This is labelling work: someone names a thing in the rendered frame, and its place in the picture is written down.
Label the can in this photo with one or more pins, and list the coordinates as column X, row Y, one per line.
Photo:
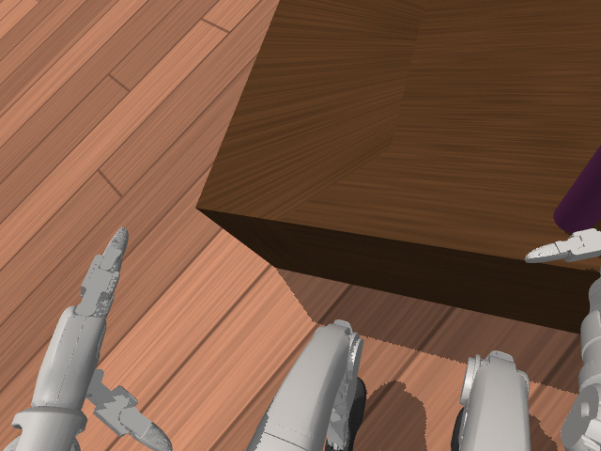
column 580, row 209

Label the left robot foot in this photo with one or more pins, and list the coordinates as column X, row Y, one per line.
column 355, row 416

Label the right robot arm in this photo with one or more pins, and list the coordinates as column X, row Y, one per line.
column 581, row 430

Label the left robot arm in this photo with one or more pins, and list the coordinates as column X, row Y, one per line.
column 48, row 429

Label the right robot hand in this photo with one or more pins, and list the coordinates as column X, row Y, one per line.
column 580, row 245

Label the left robot hand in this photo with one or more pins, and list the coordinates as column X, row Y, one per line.
column 68, row 372

